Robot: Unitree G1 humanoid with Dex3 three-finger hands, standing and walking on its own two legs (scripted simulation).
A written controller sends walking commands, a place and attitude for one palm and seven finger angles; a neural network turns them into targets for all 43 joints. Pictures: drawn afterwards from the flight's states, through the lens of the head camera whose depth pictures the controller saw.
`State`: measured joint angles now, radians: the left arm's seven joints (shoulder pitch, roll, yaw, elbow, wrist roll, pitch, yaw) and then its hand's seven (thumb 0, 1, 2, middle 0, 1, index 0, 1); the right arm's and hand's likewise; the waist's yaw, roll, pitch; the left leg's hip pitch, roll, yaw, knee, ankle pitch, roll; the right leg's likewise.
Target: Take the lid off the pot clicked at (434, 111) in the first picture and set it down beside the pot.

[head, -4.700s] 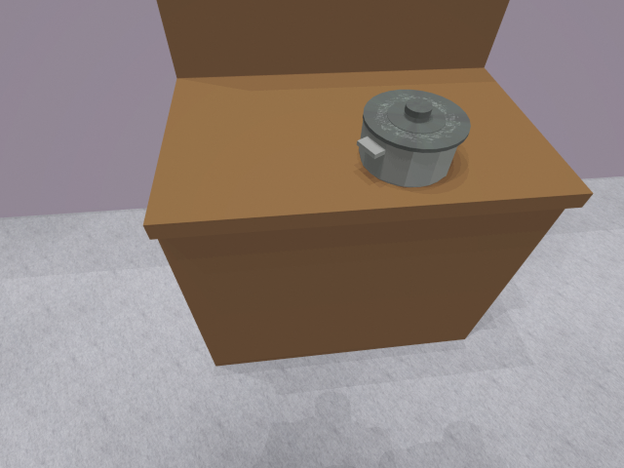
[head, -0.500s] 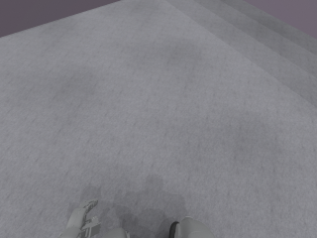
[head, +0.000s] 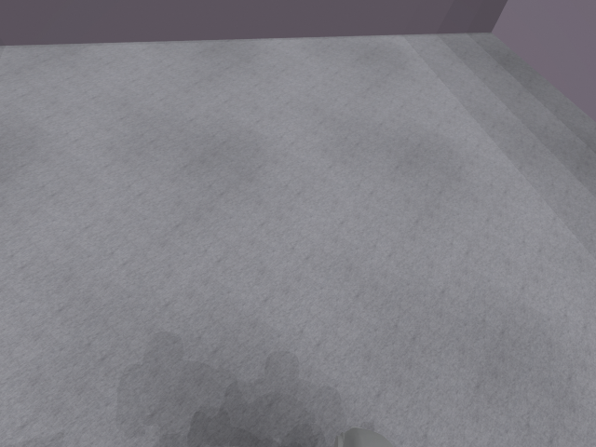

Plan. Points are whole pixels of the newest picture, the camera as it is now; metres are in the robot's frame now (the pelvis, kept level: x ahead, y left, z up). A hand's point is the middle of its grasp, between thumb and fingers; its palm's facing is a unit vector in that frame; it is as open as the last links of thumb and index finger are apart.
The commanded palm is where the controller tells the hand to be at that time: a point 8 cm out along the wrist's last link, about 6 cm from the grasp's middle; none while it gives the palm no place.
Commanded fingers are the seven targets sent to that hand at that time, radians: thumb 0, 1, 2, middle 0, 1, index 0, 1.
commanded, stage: turn to face it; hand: left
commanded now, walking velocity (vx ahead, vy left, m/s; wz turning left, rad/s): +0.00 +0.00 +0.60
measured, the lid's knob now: out of the picture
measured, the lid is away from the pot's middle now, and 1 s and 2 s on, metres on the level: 0.00 0.00 0.00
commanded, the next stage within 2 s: none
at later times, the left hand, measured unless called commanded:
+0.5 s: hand out of the picture +0.05 +0.16 -0.14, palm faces +0.30 -0.91 -0.30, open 7.4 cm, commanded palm none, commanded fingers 0.00 0.90 0.90 -0.20 -0.30 -0.20 -0.30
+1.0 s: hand out of the picture -0.16 +0.12 -0.18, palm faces +0.64 -0.73 -0.25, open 7.4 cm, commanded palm none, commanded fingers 0.00 0.90 0.90 -0.20 -0.30 -0.20 -0.30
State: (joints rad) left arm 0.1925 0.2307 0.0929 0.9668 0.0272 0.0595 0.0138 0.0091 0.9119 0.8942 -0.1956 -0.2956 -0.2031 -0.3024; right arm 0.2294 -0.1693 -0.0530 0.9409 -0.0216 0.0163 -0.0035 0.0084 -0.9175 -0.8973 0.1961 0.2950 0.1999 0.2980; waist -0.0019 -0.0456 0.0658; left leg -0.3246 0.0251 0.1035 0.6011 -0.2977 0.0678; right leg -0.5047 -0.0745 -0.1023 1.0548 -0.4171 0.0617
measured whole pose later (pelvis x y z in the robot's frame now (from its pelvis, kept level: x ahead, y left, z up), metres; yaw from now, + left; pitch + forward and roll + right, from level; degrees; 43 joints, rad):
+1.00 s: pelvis -0.04 -0.06 -0.01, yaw +37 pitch +0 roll +0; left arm 0.29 0.27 0.07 0.93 0.02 0.06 0.02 0.01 0.91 0.89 -0.20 -0.30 -0.21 -0.30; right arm 0.06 -0.24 -0.06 0.87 -0.01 0.03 0.03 0.01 -0.91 -0.90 0.19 0.29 0.20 0.30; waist 0.05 -0.06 0.13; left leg -0.30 -0.01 0.10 0.63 -0.31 0.05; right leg -0.34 -0.18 -0.20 0.87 -0.50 0.07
